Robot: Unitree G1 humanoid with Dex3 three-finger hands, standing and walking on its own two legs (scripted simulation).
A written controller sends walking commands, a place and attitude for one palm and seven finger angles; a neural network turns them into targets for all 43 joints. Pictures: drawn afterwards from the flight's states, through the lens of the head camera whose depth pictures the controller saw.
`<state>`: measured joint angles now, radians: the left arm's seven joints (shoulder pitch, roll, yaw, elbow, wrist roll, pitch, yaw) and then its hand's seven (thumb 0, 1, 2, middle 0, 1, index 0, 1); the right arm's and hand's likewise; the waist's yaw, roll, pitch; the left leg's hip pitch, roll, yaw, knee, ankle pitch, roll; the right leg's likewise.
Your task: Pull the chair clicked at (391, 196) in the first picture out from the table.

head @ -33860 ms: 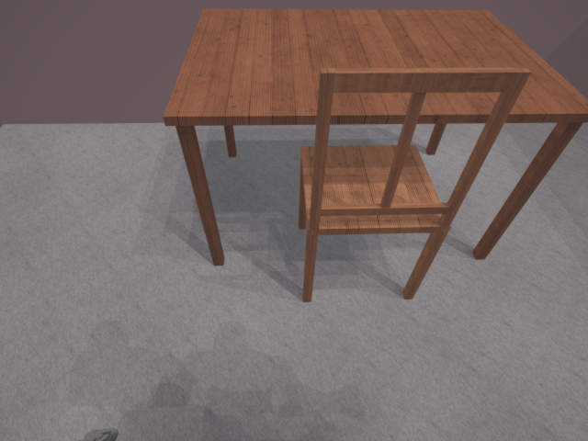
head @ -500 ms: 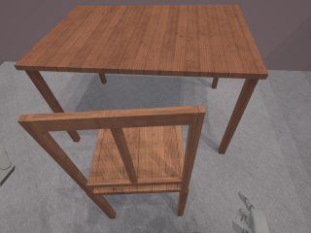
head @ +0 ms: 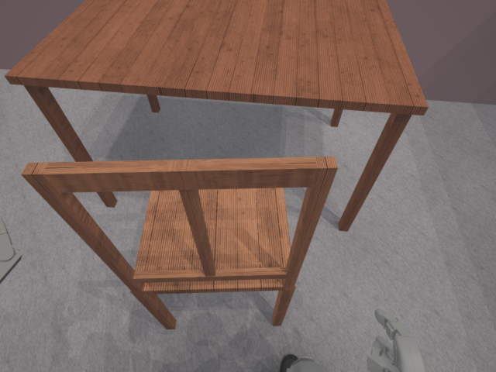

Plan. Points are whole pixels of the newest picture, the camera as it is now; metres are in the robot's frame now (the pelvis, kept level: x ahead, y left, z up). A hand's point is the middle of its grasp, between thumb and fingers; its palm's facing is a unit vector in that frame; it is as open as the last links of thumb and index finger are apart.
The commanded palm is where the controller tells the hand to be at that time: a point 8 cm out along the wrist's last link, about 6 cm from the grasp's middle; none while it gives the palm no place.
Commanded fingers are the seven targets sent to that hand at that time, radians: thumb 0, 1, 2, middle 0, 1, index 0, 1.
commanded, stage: step back with the hand held close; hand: left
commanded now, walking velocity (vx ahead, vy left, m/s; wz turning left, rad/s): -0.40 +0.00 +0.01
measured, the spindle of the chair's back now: (201, 239) +0.35 +0.11 -0.05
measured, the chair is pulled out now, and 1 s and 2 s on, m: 0.29 0.29 0.29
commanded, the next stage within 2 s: stop stepping back and stand still in 0.90 s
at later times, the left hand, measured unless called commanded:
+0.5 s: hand out of the picture +0.18 +0.26 +0.18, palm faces +0.45 -0.72 -0.54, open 7.4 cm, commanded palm +0.12 +0.29 +0.19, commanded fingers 0.00 0.90 0.90 -0.20 -0.30 -0.20 -0.30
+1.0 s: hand out of the picture +0.08 +0.23 +0.19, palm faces +0.39 -0.76 -0.53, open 7.4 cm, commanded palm +0.02 +0.28 +0.19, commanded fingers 0.00 0.90 0.90 -0.20 -0.30 -0.20 -0.30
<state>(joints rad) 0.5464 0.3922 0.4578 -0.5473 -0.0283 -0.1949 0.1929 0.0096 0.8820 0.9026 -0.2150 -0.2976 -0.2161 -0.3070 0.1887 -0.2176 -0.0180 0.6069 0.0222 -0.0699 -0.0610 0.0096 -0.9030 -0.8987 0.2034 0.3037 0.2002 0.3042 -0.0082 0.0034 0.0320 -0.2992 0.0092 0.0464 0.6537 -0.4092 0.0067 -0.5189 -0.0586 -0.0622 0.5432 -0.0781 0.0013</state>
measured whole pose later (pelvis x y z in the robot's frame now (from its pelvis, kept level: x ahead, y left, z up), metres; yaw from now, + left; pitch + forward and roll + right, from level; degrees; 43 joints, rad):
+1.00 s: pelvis -0.13 -0.02 +0.00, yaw -2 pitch +0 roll -2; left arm 0.57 0.42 0.49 -0.58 -0.05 -0.24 0.13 0.01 0.88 0.90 -0.21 -0.30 -0.22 -0.31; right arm 0.20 -0.20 -0.02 0.65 0.01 -0.19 -0.04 0.01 -0.90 -0.90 0.20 0.30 0.20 0.30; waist 0.02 0.04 0.08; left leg -0.46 0.10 0.01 0.76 -0.38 -0.03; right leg -0.36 -0.01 -0.07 0.58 -0.21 0.01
